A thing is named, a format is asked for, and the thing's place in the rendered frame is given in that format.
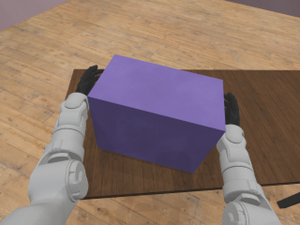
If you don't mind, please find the left robot upper arm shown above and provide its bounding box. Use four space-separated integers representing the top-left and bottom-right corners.
0 159 89 225

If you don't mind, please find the robot left forearm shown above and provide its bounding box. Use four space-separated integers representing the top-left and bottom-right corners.
28 92 89 202

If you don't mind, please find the right robot upper arm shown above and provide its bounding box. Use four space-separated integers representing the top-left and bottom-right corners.
221 201 281 225

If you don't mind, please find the table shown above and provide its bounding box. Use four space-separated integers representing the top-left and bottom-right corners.
65 68 300 209

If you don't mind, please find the robot right hand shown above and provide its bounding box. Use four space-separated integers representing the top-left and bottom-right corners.
223 92 240 127

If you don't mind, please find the robot left hand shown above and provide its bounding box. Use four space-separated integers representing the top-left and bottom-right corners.
75 65 105 96

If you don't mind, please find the robot right forearm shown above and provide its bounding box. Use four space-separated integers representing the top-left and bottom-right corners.
217 124 281 224

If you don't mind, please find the carton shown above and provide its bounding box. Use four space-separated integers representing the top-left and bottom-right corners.
87 54 226 173

